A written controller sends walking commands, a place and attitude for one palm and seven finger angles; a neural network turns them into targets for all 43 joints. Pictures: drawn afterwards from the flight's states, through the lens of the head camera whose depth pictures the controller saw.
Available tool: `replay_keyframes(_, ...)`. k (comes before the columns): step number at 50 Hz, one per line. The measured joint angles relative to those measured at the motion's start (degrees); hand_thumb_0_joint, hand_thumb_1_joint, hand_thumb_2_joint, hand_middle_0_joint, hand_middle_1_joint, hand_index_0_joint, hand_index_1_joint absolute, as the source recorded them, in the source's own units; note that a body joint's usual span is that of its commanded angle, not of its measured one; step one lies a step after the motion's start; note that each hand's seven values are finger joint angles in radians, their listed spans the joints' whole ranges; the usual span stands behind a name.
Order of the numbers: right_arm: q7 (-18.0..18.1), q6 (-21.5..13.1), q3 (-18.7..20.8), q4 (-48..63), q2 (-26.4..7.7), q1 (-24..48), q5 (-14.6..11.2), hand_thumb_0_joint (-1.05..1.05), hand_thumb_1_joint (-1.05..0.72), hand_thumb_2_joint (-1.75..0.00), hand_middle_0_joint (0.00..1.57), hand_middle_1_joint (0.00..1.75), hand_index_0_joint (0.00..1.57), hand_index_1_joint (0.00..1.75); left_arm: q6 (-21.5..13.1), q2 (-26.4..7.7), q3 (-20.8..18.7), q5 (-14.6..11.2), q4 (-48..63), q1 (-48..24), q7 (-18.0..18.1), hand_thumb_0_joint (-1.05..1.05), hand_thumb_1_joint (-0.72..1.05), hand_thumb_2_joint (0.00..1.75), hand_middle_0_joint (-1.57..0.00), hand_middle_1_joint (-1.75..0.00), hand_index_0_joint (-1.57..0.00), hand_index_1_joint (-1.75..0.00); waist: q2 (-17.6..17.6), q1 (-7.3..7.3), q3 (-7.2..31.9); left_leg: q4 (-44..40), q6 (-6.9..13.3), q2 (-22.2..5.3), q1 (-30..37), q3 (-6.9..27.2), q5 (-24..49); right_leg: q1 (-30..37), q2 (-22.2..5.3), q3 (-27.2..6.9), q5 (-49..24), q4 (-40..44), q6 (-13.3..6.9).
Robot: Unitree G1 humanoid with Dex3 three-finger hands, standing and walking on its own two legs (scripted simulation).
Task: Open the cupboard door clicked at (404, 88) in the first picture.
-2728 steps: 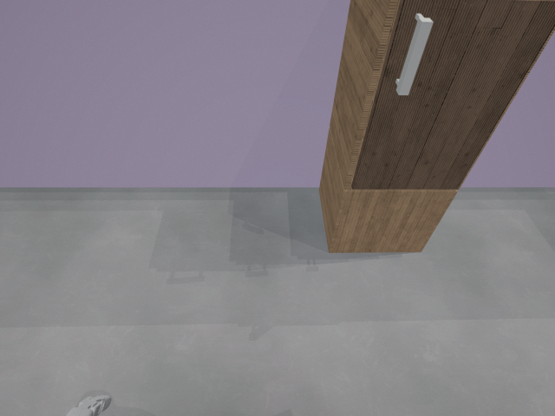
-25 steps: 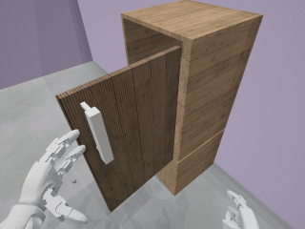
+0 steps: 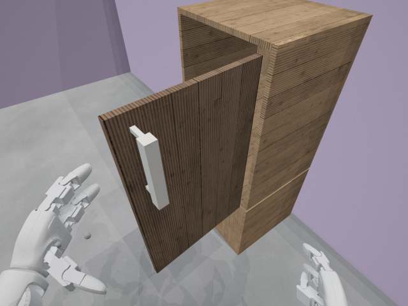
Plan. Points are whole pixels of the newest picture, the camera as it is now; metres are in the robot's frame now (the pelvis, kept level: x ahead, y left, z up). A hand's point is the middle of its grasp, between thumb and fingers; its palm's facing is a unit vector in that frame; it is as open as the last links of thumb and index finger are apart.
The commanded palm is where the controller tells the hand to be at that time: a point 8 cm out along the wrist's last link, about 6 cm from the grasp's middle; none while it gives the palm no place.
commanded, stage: draw the hand back to the body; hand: left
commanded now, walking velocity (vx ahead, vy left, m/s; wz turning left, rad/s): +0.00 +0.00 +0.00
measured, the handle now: (148, 169) +0.32 +0.14 +0.14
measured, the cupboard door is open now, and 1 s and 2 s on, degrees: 95 95 95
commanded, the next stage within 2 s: step back with the hand held close in 1.34 s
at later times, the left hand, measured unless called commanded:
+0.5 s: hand (65, 224) +0.19 +0.24 +0.14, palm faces +0.30 -0.90 -0.31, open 14.5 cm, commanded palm +0.15 +0.29 +0.17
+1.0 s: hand (67, 185) +0.25 +0.26 +0.17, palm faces +0.38 -0.83 -0.41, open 8.7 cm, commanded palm +0.20 +0.30 +0.18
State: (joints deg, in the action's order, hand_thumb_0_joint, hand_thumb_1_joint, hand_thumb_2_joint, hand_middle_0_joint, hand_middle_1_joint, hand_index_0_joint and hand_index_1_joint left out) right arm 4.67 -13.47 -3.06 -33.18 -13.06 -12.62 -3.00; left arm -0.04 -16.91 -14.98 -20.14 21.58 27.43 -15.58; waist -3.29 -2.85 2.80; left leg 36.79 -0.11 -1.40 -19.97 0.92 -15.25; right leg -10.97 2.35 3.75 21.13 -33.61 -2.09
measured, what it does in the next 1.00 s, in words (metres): stands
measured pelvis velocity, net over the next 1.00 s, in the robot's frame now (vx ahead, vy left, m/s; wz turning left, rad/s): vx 0.04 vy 0.00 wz -0.05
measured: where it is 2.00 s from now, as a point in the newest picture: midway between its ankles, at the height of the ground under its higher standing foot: outside the picture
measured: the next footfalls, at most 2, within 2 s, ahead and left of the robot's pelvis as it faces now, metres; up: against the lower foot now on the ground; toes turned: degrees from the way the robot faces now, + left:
none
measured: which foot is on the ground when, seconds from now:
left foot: down 0.00-1.00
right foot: down 0.00-1.00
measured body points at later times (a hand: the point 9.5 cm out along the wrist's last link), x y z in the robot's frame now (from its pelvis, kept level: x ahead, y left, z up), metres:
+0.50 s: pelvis +0.01 +0.02 +0.01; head -0.01 +0.01 +0.46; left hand +0.17 +0.29 +0.16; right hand +0.20 -0.19 -0.06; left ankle +0.05 +0.12 -0.73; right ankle -0.03 -0.09 -0.73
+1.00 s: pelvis +0.04 +0.00 +0.02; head +0.03 -0.01 +0.47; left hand +0.22 +0.30 +0.19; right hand +0.22 -0.23 -0.07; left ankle +0.05 +0.12 -0.73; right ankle -0.03 -0.09 -0.73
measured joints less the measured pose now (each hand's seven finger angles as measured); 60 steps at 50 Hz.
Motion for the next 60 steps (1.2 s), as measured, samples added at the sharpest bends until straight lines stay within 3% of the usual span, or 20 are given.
replay_keyframes(14,-0.12,-0.01,-1.13,-0.28,-0.43,0.24,0.06,0.02,-0.90,-0.90,0.20,0.30,0.20,0.30,3.79,-0.05,1.18,1.05,4.40,-0.26,0.99,-0.01,-0.47,0.31,-0.15,-0.30,-0.15,-0.30,0.28,-0.69,-0.54,-1.48,1.24,1.28,1.17,-0.20,0.98,1.43,-1.25,-0.03,-1.04,1.73,1.22)
replay_keyframes(17,0.62,0.99,-1.27,-0.47,-0.10,0.99,1.19,0.02,-0.90,-0.90,0.20,0.30,0.20,0.30,1.79,-1.40,2.05,7.10,5.51,0.34,8.38,-0.01,-0.41,0.33,-0.16,-0.30,-0.16,-0.30,0.31,-0.75,-1.56,-2.94,1.17,0.91,2.82,-0.57,1.44,3.15,-0.90,-0.49,-2.10,3.84,1.26)
replay_keyframes(20,0.77,2.37,-1.22,-0.29,0.30,1.36,1.94,0.02,-0.90,-0.90,0.20,0.30,0.20,0.30,0.04,-1.05,2.32,10.98,6.04,1.83,14.63,-0.01,-0.34,0.36,-0.16,-0.30,-0.16,-0.30,0.40,-0.53,-2.50,-4.92,1.17,0.69,4.40,-1.12,2.17,4.67,-0.72,-1.09,-3.29,6.21,1.24)
replay_keyframes(24,0.59,4.15,-0.90,-0.84,0.46,1.22,2.68,0.02,-0.90,-0.90,0.20,0.30,0.20,0.30,-1.44,-0.83,2.74,14.01,5.56,3.30,19.16,-0.01,-0.22,0.41,-0.17,-0.30,-0.16,-0.30,0.59,-0.67,-3.47,-7.54,1.28,0.77,6.54,-1.92,2.96,6.48,-0.87,-1.91,-4.32,8.73,1.35)
replay_keyframes(28,0.39,5.55,-0.44,-2.06,0.32,0.84,3.14,0.02,-0.90,-0.90,0.20,0.30,0.20,0.30,-2.24,-1.42,2.56,15.63,4.88,3.52,21.29,-0.01,-0.09,0.47,-0.17,-0.30,-0.17,-0.30,0.69,-0.91,-4.00,-9.56,1.38,1.02,8.43,-2.48,3.31,8.12,-1.15,-2.45,-4.75,10.58,1.46)
replay_keyframes(37,-0.30,8.05,0.64,-3.33,0.08,1.03,3.28,0.02,-0.90,-0.90,0.20,0.30,0.20,0.30,-3.86,-2.69,-0.16,16.32,3.79,2.78,22.32,0.00,0.22,0.60,-0.18,-0.30,-0.18,-0.30,0.79,-0.58,-3.81,-12.03,1.24,1.22,11.15,-3.49,2.89,10.35,-1.44,-3.48,-4.51,12.74,1.41)
replay_keyframes(51,-0.46,11.07,1.87,-2.71,-0.26,2.73,3.11,0.01,-0.91,-0.90,0.20,0.30,0.20,0.30,-3.14,-3.92,-3.71,15.61,1.38,-0.52,21.70,0.01,0.70,0.81,-0.20,-0.30,-0.20,-0.30,0.83,-1.03,-3.32,-13.06,0.41,0.63,12.08,-3.65,2.07,11.30,-0.84,-3.77,-3.97,14.11,0.66)
replay_keyframes(60,-0.63,12.30,2.02,-2.08,-0.24,3.04,3.15,0.01,-0.91,-0.90,0.20,0.30,0.20,0.30,-2.27,-3.15,-2.91,15.40,0.99,-0.20,21.06,0.01,0.86,0.88,-0.21,-0.30,-0.21,-0.30,0.78,-1.08,-3.22,-13.52,-0.08,0.15,12.03,-3.54,2.21,11.28,-0.34,-3.73,-4.16,14.67,0.16)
